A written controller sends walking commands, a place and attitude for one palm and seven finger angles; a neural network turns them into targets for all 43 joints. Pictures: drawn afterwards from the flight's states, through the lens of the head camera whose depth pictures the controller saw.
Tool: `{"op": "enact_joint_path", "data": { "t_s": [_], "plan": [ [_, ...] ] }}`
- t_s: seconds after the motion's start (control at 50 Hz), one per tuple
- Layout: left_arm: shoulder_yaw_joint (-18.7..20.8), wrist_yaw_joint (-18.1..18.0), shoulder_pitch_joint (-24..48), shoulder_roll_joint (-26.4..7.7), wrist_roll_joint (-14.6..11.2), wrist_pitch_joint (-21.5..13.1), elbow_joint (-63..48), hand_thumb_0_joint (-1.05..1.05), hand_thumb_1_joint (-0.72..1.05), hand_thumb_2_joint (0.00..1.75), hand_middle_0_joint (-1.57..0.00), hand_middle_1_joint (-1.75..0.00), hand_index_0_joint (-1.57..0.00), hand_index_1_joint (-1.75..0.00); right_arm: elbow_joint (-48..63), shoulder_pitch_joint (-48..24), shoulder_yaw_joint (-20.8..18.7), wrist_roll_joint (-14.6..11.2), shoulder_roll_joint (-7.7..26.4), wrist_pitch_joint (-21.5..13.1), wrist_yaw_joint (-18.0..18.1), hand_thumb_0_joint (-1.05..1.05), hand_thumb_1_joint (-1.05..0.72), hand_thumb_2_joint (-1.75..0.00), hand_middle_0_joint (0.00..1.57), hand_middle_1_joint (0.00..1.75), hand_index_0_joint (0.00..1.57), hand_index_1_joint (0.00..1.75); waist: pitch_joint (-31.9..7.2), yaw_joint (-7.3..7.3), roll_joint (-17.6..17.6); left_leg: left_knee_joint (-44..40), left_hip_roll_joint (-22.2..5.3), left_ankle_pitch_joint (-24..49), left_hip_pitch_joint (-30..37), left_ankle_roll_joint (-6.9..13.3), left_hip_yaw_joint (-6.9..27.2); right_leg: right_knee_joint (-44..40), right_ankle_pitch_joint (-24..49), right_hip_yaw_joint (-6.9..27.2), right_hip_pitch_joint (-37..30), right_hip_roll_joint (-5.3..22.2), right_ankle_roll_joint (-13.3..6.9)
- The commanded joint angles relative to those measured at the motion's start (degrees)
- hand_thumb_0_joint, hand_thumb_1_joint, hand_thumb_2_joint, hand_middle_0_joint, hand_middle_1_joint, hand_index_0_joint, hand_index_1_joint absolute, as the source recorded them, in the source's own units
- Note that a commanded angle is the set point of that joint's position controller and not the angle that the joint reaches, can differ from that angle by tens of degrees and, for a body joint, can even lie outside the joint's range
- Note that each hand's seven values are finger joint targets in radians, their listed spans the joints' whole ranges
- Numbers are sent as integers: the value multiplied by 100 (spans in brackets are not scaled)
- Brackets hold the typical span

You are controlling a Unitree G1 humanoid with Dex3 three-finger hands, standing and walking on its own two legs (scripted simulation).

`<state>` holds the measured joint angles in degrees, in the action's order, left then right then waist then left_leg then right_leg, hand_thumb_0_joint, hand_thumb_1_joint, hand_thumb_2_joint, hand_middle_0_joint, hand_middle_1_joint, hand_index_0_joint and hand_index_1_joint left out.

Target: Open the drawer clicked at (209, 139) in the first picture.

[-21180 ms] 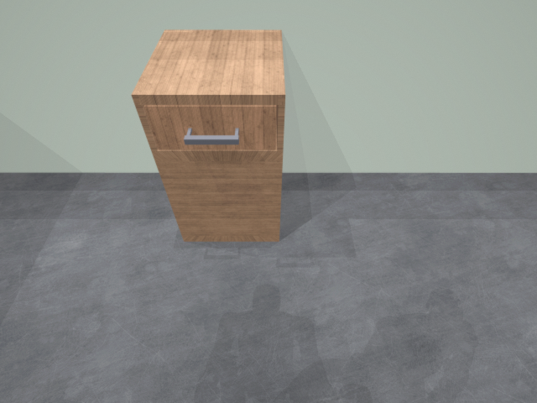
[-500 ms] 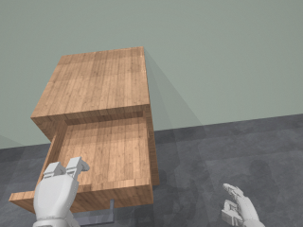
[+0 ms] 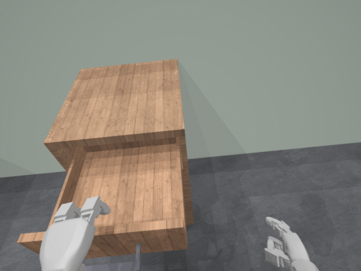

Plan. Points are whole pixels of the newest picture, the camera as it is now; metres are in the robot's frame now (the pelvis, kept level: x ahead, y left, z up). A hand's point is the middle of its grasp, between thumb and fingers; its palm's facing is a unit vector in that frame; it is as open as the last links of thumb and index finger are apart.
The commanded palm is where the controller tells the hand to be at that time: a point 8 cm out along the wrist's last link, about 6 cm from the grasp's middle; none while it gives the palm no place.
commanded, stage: draw the hand back to the body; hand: left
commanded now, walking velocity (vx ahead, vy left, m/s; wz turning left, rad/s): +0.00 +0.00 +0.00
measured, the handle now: (108, 260) +0.16 +0.23 -0.11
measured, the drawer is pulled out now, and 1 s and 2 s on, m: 0.28 0.28 0.28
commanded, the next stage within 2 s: step back with the hand held close in 1.46 s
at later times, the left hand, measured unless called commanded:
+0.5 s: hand (59, 237) +0.15 +0.25 +0.09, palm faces +0.09 -0.30 -0.95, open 13.8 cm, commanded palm +0.11 +0.26 +0.15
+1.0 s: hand (41, 209) +0.16 +0.25 +0.17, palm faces +0.35 -0.84 -0.40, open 10.9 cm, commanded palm +0.11 +0.29 +0.19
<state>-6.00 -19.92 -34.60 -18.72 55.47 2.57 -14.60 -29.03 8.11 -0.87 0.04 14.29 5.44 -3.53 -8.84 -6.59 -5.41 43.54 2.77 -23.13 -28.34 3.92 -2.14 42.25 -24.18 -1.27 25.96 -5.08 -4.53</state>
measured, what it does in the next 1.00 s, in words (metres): stands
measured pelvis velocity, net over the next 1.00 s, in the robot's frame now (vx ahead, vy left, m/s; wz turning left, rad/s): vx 0.00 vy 0.01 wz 0.05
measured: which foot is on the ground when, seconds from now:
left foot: down 0.00-1.00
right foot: down 0.00-1.00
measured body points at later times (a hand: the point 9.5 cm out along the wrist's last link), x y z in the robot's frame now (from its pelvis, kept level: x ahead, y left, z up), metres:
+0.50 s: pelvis -0.01 +0.02 +0.01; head -0.01 -0.02 +0.46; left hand +0.14 +0.26 +0.14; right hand +0.22 -0.18 -0.07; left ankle -0.01 +0.08 -0.71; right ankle -0.03 -0.07 -0.71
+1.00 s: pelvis +0.00 +0.01 +0.03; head +0.00 -0.01 +0.48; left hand +0.14 +0.29 +0.19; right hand +0.19 -0.20 -0.06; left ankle -0.01 +0.08 -0.71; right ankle -0.03 -0.07 -0.71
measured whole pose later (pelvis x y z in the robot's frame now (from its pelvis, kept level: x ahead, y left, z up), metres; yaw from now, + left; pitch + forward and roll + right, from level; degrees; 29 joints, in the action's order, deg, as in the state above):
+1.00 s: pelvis +0.00 +0.01 +0.03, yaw +3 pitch -1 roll -1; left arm 12.5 -6.3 -35.8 -19.3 -4.3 -4.0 -29.2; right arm -34.5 12.1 1.4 -1.7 13.5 -4.4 2.8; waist -0.8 -2.5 -4.3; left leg 26.3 4.7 -15.0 -10.2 4.7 0.9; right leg 22.7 -15.9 -2.9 6.1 -3.5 -3.0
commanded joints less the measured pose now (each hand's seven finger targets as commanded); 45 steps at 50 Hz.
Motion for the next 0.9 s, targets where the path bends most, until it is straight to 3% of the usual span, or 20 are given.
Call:
{"op": "enact_joint_path", "data": {
  "t_s": [0.0,0.06,0.1,0.12,0.14,0.2,0.36,0.4,0.42,0.44,0.46,0.48,0.5,0.52,0.54,0.58,0.6,0.7,0.78,0.88],
  "plan": [
    [1024,-263,-70,-1280,83,-74,-1277,0,-50,30,-30,-120,-30,-120,1045,-974,-114,-53,440,-305,31,0,-90,-90,20,30,20,30,-517,-28,420,-426,-126,2097,945,-46,398,-754,2438,739,-246,344,81],
    [1045,-244,-19,-1211,79,52,-1257,0,-50,30,-30,-120,-30,-120,1021,-932,-117,-69,434,-270,-7,0,-90,-90,20,30,20,30,-414,-25,299,-491,-183,2128,1010,-62,398,-782,2190,560,-177,319,92],
    [1129,-186,-154,-1192,-138,135,-1351,0,-50,30,-30,-120,-30,-120,1045,-1056,-124,-141,418,-274,10,0,-90,-90,20,30,20,30,-368,-27,281,-593,-178,2136,1011,-57,416,-867,2377,623,-420,342,91],
    [1135,-131,-143,-1209,-149,173,-1292,0,-50,30,-30,-120,-30,-120,1000,-957,-117,-124,439,-257,2,0,-90,-90,20,30,20,30,-476,-15,489,-572,-186,2173,1060,-47,407,-884,2375,587,-423,341,136],
    [879,-58,-131,-978,-269,181,-1473,0,-50,30,-30,-120,-30,-120,1032,-1005,-140,-153,432,-261,10,0,-90,-90,20,30,20,30,-291,71,435,-623,-202,2157,1094,-30,425,-920,2395,578,-392,356,140],
    [865,164,12,-1030,-410,203,-1595,0,-50,30,-30,-120,-30,-120,1033,-1074,-118,-160,462,-270,29,0,-90,-90,20,30,20,30,-221,103,540,-759,-212,2041,1197,-15,468,-1093,2157,556,-421,387,175],
    [1220,339,167,-1525,-148,10,-1964,0,-50,30,-30,-120,-30,-120,1062,-868,-81,-70,469,-249,87,0,-90,-90,20,30,20,30,-154,-51,226,-915,-275,1943,1488,-35,508,-1259,1446,391,-276,341,129],
    [1351,310,352,-1588,-190,6,-2116,0,-50,30,-30,-120,-30,-120,1099,-982,-78,-113,477,-237,104,0,-90,-90,20,30,20,30,-48,-43,13,-1003,-314,1883,1549,-80,589,-1289,1275,463,-271,317,75],
    [1429,299,330,-1648,-143,8,-2147,0,-50,30,-30,-120,-30,-120,1088,-880,-71,-76,468,-239,99,0,-90,-90,20,30,20,30,-268,-98,-32,-967,-302,2003,1644,-78,569,-1248,1295,372,-313,303,75],
    [1356,305,203,-1512,-256,15,-2122,0,-50,30,-30,-120,-30,-120,1081,-931,-106,-136,446,-242,108,0,-90,-90,20,30,20,30,-52,-33,-50,-1009,-315,2051,1593,-90,583,-1264,1398,364,-350,309,77],
    [940,758,10,471,-4753,-225,-1960,0,-47,32,-30,-118,-30,-118,1348,-318,10,-310,114,-602,249,0,-90,-90,20,30,20,30,232,659,589,-1226,-425,1903,2346,-16,820,-1249,1485,-71,-929,358,193],
    [1331,899,-160,-230,-5070,-429,-2161,0,-43,33,-29,-115,-29,-115,1299,-462,1,-335,224,-898,360,0,-90,-90,20,30,20,30,144,441,607,-1341,-583,2027,2433,-61,871,-1263,1217,66,-903,383,238],
    [1413,956,-249,-247,-5124,-497,-2066,0,-40,34,-29,-113,-29,-113,1218,-484,59,-310,195,-1011,403,0,-90,-90,20,30,20,30,306,417,297,-1427,-550,2064,2405,-127,924,-1306,1086,48,-889,373,216],
    [1753,995,-236,-559,-5412,-625,-2198,0,-36,36,-29,-111,-29,-111,1089,-340,78,-235,307,-957,517,0,-90,-90,20,30,20,30,222,359,543,-1537,-506,2236,2378,-176,901,-1423,1344,-35,-1002,423,228],
    [1633,1045,-58,-483,-5620,-692,-2591,0,-32,37,-29,-109,-29,-109,1148,-418,91,-243,265,-1009,598,0,-90,-90,20,30,20,30,345,433,568,-1631,-529,2351,2246,-234,910,-1475,1483,-47,-1129,484,266],
    [1751,1065,255,-625,-5727,-843,-2826,0,-26,40,-28,-104,-28,-104,1065,-402,110,-194,301,-1170,679,0,-90,-90,20,30,20,30,491,445,528,-1752,-488,2092,2115,-249,861,-1648,1499,-48,-1173,529,267],
    [1904,1051,359,-788,-5758,-853,-2859,0,-22,42,-28,-102,-28,-102,978,-419,133,-171,341,-1234,711,0,-90,-90,20,30,20,30,653,411,150,-1857,-458,1961,1987,-293,904,-1720,1384,-35,-1212,528,222],
    [2165,1164,159,-762,-5886,-928,-2528,0,-5,50,-27,-91,-27,-91,650,-376,160,-155,304,-1382,669,0,-90,-90,20,30,20,30,933,390,-101,-2000,-401,1963,1900,-377,882,-2021,1553,-68,-1388,489,157],
    [2281,1268,-24,-662,-6003,-989,-2453,0,9,55,-26,-82,-26,-82,613,-412,80,-170,319,-1349,653,0,-90,-90,20,30,20,30,585,389,213,-2005,-396,2171,2058,-323,787,-2067,1858,-70,-1653,507,201],
    [2404,1273,38,-762,-6024,-1052,-2722,0,27,63,-25,-70,-25,-70,567,-482,9,-174,377,-1365,669,0,-90,-90,20,30,20,30,258,398,225,-2023,-382,2415,2281,-303,717,-2177,2105,-43,-1787,518,243]
  ]
}}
